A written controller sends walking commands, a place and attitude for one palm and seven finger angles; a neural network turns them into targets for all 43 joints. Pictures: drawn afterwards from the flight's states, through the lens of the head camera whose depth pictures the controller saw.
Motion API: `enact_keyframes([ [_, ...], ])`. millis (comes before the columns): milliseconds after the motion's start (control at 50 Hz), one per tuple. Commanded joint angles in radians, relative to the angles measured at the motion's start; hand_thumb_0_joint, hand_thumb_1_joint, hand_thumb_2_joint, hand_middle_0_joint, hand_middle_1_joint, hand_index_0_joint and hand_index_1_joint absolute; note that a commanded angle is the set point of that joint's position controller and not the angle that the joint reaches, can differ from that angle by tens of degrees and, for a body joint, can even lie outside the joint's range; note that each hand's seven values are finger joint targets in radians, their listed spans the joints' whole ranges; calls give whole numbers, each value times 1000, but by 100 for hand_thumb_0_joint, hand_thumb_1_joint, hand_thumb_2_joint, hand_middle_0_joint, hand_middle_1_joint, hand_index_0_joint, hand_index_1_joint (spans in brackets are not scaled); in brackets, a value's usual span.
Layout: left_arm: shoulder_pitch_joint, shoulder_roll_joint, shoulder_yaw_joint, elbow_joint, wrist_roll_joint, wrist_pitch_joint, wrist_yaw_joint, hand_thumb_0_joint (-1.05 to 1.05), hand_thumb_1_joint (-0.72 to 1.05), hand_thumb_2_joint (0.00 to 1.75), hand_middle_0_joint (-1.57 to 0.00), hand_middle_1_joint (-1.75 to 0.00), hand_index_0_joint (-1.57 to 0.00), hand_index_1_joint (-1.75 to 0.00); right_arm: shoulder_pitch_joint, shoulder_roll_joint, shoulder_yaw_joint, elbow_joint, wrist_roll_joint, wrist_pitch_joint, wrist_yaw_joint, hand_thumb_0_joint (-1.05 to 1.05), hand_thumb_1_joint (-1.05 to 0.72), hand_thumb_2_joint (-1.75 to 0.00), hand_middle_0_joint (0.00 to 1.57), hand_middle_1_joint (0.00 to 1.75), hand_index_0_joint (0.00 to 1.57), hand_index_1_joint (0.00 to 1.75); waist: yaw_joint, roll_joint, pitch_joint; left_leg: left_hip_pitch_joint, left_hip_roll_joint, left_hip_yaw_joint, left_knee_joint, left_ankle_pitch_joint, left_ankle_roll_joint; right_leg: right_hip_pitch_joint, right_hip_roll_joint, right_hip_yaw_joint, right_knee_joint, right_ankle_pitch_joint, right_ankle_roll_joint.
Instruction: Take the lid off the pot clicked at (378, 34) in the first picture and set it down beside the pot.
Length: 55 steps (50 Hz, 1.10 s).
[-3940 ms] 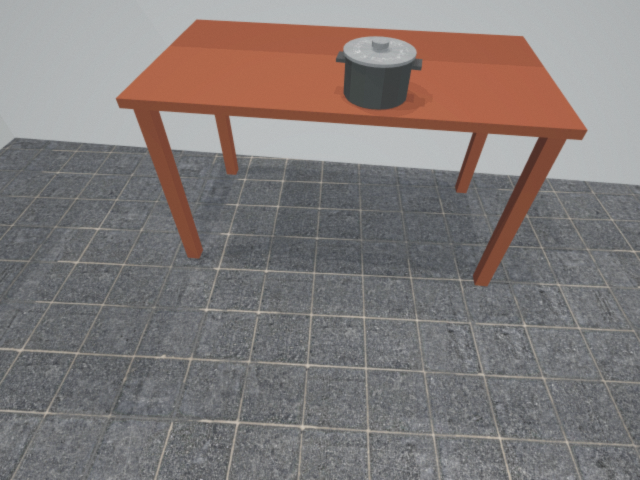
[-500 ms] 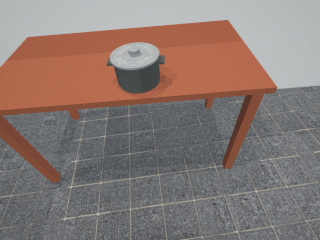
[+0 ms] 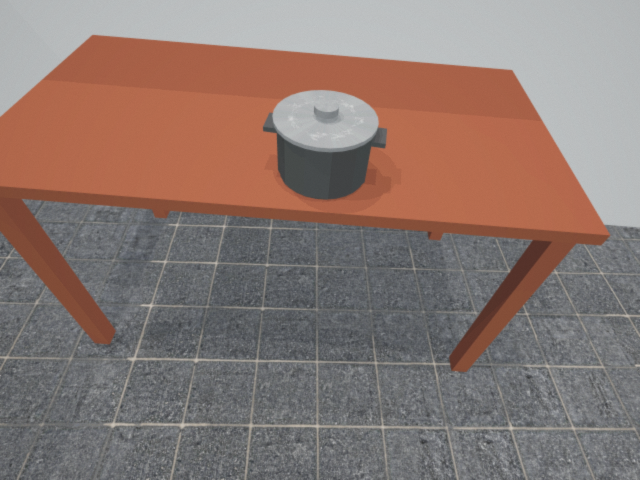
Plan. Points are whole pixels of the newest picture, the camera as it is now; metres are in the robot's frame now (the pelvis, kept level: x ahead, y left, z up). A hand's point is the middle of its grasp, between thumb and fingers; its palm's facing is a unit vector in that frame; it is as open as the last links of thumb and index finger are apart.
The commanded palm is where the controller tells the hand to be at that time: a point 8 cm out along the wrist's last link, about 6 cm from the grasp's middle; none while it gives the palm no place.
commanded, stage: take the last steps up to it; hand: left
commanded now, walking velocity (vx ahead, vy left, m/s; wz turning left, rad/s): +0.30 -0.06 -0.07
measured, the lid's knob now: (326, 108) +0.70 +0.08 +0.10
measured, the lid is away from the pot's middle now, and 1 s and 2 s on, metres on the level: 0.00 0.00 0.00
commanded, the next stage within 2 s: come to a stop and stand still in 0.44 s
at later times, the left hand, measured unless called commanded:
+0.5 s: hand (261, 373) +0.30 +0.13 -0.16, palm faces -0.02 -0.97 -0.23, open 7.4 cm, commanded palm none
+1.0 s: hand (241, 412) +0.24 +0.15 -0.17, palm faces +0.05 -0.97 -0.22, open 7.4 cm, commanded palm none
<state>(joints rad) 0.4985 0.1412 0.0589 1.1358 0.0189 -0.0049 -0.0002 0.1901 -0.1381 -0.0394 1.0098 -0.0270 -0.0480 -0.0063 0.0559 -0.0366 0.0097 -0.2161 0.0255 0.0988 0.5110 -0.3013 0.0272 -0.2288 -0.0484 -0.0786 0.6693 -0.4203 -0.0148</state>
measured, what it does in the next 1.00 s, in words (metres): walks ahead: right foot, then left foot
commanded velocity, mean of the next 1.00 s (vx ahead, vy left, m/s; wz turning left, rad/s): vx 0.02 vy -0.02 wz -0.01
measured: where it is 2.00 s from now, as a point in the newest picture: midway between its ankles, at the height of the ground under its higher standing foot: outside the picture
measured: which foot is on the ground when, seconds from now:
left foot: down 0.00-0.42, up 0.44-0.78, down 0.80-1.00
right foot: up 0.00-0.40, down 0.42-0.88, up 0.90-1.00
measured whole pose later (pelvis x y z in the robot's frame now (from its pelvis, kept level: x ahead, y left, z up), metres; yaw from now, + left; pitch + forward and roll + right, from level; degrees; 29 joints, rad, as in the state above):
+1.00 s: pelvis +0.22 -0.04 +0.00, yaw -3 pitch -1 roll +1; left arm 0.26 0.18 0.05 1.05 0.01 0.04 0.04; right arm 0.14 -0.14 -0.02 1.00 -0.02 0.02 -0.04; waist 0.04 -0.03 0.06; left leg -0.27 -0.01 0.07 0.48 -0.19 0.04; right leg -0.32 -0.02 -0.02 0.75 -0.44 0.00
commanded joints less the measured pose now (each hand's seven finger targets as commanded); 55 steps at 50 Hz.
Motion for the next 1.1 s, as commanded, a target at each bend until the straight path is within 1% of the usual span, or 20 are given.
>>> enact_keyframes([
  [0,-167,77,18,-123,15,-37,-10,0,90,90,-20,-30,-20,-30,239,-153,-24,27,0,-11,-27,0,-90,-90,20,30,20,30,-119,184,136,186,327,-396,-364,-51,146,-492,-57,72,412,29,-14],
  [100,-149,53,18,-111,8,-22,-19,0,90,90,-20,-30,-20,-30,237,-112,-6,29,8,-48,-38,0,-90,-90,20,30,20,30,-59,133,101,218,250,-151,-300,569,140,-483,-51,54,468,152,15],
  [220,-333,53,6,-195,3,-12,-30,0,90,90,-20,-30,-20,-30,272,-127,-3,53,3,-45,-39,0,-90,-90,20,30,20,30,-79,187,144,225,229,-79,-292,596,128,-496,-57,8,227,243,10],
  [280,-371,63,7,-218,-5,-18,-29,0,90,90,-20,-30,-20,-30,270,-159,-9,63,-3,-35,-36,0,-90,-90,20,30,20,30,-85,172,130,188,244,-61,-253,636,118,-326,-28,-20,53,222,-19],
  [320,-291,83,12,-197,-3,-28,-25,0,90,90,-20,-30,-20,-30,271,-179,-15,73,-1,-27,-35,0,-90,-90,20,30,20,30,-48,145,71,178,235,-46,-117,764,102,-144,25,-56,-28,233,-38],
  [340,-189,113,19,-167,-1,-34,-20,0,90,90,-20,-30,-20,-30,256,-179,-16,69,2,-24,-31,0,-90,-90,20,30,20,30,2,95,13,118,211,-44,1,733,76,25,41,-56,-96,301,-44],
  [360,-43,160,36,-122,5,-47,-12,0,90,90,-20,-30,-20,-30,246,-165,-15,67,9,-24,-24,0,-90,-90,20,30,20,30,69,26,-73,4,153,-13,199,580,38,253,10,-1,-125,364,-65],
  [380,38,265,63,-106,11,-56,2,0,90,90,-20,-30,-20,-30,321,-102,-10,57,25,-22,-17,0,-90,-90,20,30,20,30,78,-218,-207,-231,1,46,547,31,-15,480,-275,388,-204,504,-182],
  [400,52,301,64,-104,-13,-49,5,0,90,90,-20,-30,-20,-30,307,-105,-12,40,31,-13,-26,0,-90,-90,20,30,20,30,59,-205,-241,-259,-27,-59,788,-319,-6,400,-399,553,-331,569,-255],
  [420,-49,258,52,-124,-17,-40,11,0,90,90,-20,-30,-20,-30,262,-96,-15,38,27,-6,-28,0,-90,-90,20,30,20,30,32,-90,-99,-305,23,-107,849,-270,6,264,-367,494,-379,414,-269],
  [460,-222,203,35,-175,-13,-35,19,0,90,90,-20,-30,-20,-30,217,-73,-13,26,13,14,-16,0,-90,-90,20,30,20,30,-32,-85,2,-311,81,-123,845,-147,4,-1,-309,428,-450,92,-228],
  [520,-311,128,12,-201,-2,-42,26,0,90,90,-20,-30,-20,-30,265,-49,-7,39,0,40,-13,0,-90,-90,20,30,20,30,-103,-61,-1,-188,91,-89,642,-81,-23,-149,-213,190,-466,219,-172],
  [580,-300,123,2,-189,1,-37,29,0,90,90,-20,-30,-20,-30,258,-14,10,50,10,49,-18,0,-90,-90,20,30,20,30,-99,-43,-15,-108,58,-60,439,-50,-51,-175,-184,138,-443,419,-167],
  [640,-254,139,6,-172,2,-26,34,0,90,90,-20,-30,-20,-30,191,-16,10,29,19,53,-20,0,-90,-90,20,30,20,30,-61,-36,-35,-82,32,-56,270,-48,-61,-108,-200,170,-404,475,-178],
  [740,-244,168,14,-157,-6,-7,40,0,90,90,-20,-30,-20,-30,145,-58,-8,11,20,62,-22,0,-90,-90,20,30,20,30,-65,-92,-16,15,17,-87,-2,108,-61,-81,-200,182,-303,482,-127],
  [800,-213,117,7,-163,-11,6,45,0,90,90,-20,-30,-20,-30,100,-134,-13,-22,10,51,-28,0,-90,-90,20,30,20,30,-39,112,9,11,179,-236,-110,487,25,-83,-48,87,-187,324,-28],
  [860,-187,120,-1,-141,-8,24,47,0,90,90,-20,-30,-20,-30,18,-156,-10,-47,11,51,-36,0,-90,-90,20,30,20,30,-21,256,-8,-50,237,-291,-218,542,103,-16,9,36,-14,46,10],
  [960,-150,105,-1,-120,-6,34,45,0,90,90,-20,-30,-20,-30,-19,-176,-18,-61,6,53,-46,0,-90,-90,20,30,20,30,-30,145,-63,57,265,-274,-176,621,165,-113,24,102,163,-69,20],
  [1040,-150,96,-10,-118,-7,31,42,0,90,90,-20,-30,-20,-30,9,-182,-27,-39,9,60,-39,0,-90,-90,20,30,20,30,-53,131,-72,91,245,-256,-158,561,144,-68,21,80,7,-24,30],
  [1080,-113,96,-12,-103,-3,23,43,0,90,90,-20,-30,-20,-30,13,-179,-31,-29,16,65,-35,0,-90,-90,20,30,20,30,-39,102,-80,60,187,-228,-102,408,90,31,19,69,-222,150,30],
])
